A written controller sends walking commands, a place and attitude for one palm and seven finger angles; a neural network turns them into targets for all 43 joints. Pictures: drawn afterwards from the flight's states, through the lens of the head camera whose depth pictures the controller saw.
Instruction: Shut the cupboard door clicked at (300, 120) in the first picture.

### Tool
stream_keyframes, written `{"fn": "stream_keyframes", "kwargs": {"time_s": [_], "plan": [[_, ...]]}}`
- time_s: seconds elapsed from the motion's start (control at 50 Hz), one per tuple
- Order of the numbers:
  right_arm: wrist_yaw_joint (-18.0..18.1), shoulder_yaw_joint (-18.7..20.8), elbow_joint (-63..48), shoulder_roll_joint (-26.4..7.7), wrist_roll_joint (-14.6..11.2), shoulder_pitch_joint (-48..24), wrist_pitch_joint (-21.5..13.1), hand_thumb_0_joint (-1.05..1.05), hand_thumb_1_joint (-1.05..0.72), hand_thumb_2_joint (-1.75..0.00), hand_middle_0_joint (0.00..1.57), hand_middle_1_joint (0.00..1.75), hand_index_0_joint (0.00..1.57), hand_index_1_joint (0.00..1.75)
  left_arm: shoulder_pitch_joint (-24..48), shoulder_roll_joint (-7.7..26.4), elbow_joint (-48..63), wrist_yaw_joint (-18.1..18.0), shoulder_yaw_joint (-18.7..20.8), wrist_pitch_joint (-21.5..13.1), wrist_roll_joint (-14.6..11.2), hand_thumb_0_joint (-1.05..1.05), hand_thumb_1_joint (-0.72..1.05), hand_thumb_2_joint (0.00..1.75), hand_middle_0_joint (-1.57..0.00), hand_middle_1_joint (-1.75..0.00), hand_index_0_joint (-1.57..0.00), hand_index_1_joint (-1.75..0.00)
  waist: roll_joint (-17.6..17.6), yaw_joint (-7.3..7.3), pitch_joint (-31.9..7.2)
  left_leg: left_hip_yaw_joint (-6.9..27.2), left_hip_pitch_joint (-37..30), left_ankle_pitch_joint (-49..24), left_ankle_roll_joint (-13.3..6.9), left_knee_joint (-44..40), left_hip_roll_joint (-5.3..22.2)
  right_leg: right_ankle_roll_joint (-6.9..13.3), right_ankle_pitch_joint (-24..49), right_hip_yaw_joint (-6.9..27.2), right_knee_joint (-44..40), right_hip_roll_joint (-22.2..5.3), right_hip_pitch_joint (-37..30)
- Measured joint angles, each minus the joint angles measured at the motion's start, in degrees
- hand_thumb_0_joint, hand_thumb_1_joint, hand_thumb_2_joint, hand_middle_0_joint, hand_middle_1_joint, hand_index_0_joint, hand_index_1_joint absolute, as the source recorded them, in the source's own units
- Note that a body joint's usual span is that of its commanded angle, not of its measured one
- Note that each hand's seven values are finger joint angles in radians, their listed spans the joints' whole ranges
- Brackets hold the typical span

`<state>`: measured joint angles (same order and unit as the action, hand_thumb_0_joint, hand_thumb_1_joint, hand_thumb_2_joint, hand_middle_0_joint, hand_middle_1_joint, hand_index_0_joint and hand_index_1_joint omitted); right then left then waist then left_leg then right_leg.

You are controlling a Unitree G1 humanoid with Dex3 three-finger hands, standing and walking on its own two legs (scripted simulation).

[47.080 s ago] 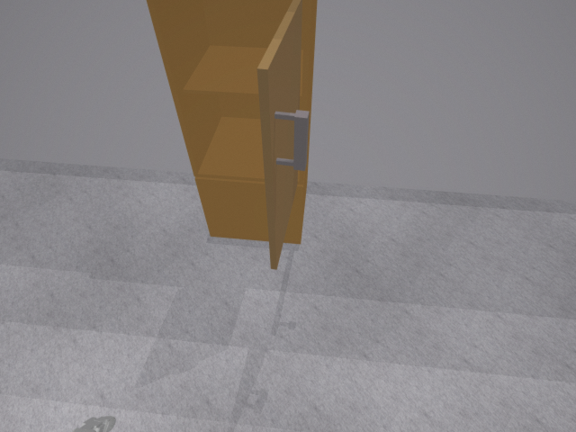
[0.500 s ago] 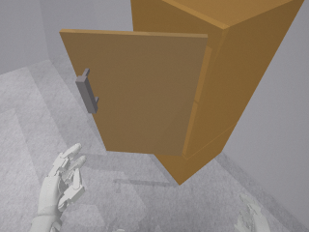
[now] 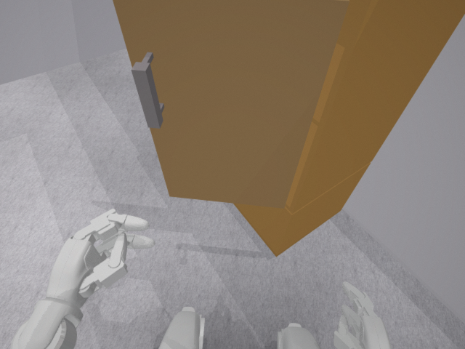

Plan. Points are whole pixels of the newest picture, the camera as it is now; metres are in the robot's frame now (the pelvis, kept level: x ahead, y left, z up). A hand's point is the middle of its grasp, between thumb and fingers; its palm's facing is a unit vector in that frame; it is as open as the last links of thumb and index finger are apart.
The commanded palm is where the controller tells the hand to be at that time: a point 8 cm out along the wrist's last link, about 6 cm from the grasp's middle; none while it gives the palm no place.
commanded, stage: raise the hand and make a fist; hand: left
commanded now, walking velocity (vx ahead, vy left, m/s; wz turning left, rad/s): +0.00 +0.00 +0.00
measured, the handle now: (152, 91) +0.54 +0.20 +0.14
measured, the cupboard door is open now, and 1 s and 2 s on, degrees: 49 49 49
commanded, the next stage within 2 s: bring the fist close to the handle in 1.18 s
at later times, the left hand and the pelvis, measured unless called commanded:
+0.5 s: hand (104, 243) +0.24 +0.20 +0.11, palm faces -0.05 -1.00 -0.05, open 3.1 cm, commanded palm +0.22 +0.25 +0.12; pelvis +0.03 +0.01 +0.03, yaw +2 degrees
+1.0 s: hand (116, 222) +0.26 +0.18 +0.13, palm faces -0.07 -1.00 -0.04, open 3.1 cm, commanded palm +0.24 +0.23 +0.14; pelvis +0.04 -0.01 +0.04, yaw +1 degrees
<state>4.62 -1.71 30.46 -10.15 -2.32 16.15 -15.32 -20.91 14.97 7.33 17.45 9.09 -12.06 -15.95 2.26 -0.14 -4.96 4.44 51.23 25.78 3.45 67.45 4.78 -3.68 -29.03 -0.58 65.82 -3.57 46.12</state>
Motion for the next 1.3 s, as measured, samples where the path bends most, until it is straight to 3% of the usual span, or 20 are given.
{"fn": "stream_keyframes", "kwargs": {"time_s": [0.1, 0.2, 0.48, 0.62, 0.92, 1.14, 1.3], "plan": [[-0.38, 0.76, 0.36, -1.47, 0.37, 2.27, -0.38, 0.02, -0.9, -0.9, 0.2, 0.3, 0.21, 0.3, -2.45, 0.05, 0.81, -1.79, 0.77, -1.98, -0.07, 0.02, 0.9, 0.9, -0.8, -0.95, -0.8, -0.95, -0.07, 0.53, -0.23, -0.73, -1.75, -0.58, -0.63, -2.32, -0.57, -0.28, 0.59, 0.81, -2.62, -0.11, -1.84], [-0.4, 1.35, 0.28, -3.53, 0.34, 1.82, -0.92, 0.02, -0.9, -0.9, 0.2, 0.3, 0.2, 0.3, -2.18, 0.38, 0.44, -0.86, 0.61, -3.25, -0.17, 0.01, 0.9, 0.9, -0.89, -1.05, -0.89, -1.05, -0.35, 0.19, 0.15, -0.68, -2.42, -0.5, -1.06, -2.91, -1.18, -0.63, 0.68, 0.99, -3.69, -0.3, -2.95], [-1.02, 0.03, -3.4, -2.6, 0.29, -2.58, 0.3, 0.02, -0.9, -0.9, 0.2, 0.3, 0.2, 0.3, -1.46, 0.8, 3.3, -0.12, 0.37, 0.5, 0.24, 0.02, 0.9, 0.9, -1.15, -1.33, -1.15, -1.33, -0.47, -1.13, 0.43, 0.31, -7.95, 0.0, -0.75, -6.45, -0.9, -0.67, 0.81, -0.48, -8.59, -0.06, -9.49], [-1.2, -1.2, -3.5, -2.12, 0.29, -2.53, 1.49, 0.02, -0.9, -0.9, 0.2, 0.3, 0.2, 0.3, -0.21, 1.18, 2.25, 1.65, 1.47, 2.32, -0.93, 0.02, 0.9, 0.9, -1.25, -1.44, -1.25, -1.44, 0.11, -1.61, 0.52, 0.41, -10.63, -0.28, -0.24, -8.87, -0.65, -0.42, 0.87, -0.82, -10.56, 0.12, -11.97], [-0.56, 0.31, -1.02, -4.5, -0.39, -0.37, 1.73, 0.02, -0.9, -0.9, 0.2, 0.3, 0.2, 0.3, 2.1, 1.06, -0.98, 4.37, 3.29, 2.86, -3.54, 0.01, 0.9, 0.9, -1.3, -1.49, -1.3, -1.5, 0.81, -1.05, 0.87, -0.45, -15.1, -1.84, 0.51, -13.76, -0.34, 0.38, 1.53, -0.33, -13.27, 0.26, -15.01], [-0.47, 1.05, -0.82, -4.78, -0.51, -0.46, 1.22, 0.02, -0.9, -0.9, 0.2, 0.3, 0.2, 0.3, 1.67, 0.45, -1.74, 3.75, 2.65, 0.67, -3.01, 0.02, 0.9, 0.9, -1.3, -1.5, -1.3, -1.5, 0.34, -0.9, 1.27, -0.71, -15.41, -2.34, 0.65, -14.06, -0.26, 0.58, 1.76, 0.01, -12.89, 0.36, -14.85], [-0.43, 0.2, -0.88, -4.1, -0.54, -0.9, 1.04, 0.02, -0.9, -0.9, 0.2, 0.3, 0.2, 0.3, 1.88, 0.68, -2.07, 3.55, 2.43, 1.05, -2.86, 0.02, 0.9, 0.9, -1.3, -1.5, -1.3, -1.5, 0.61, -1.01, 1.29, -0.65, -15.33, -2.53, 0.46, -13.8, -0.38, 0.4, 2.09, 0.02, -12.92, 0.3, -14.94]]}}
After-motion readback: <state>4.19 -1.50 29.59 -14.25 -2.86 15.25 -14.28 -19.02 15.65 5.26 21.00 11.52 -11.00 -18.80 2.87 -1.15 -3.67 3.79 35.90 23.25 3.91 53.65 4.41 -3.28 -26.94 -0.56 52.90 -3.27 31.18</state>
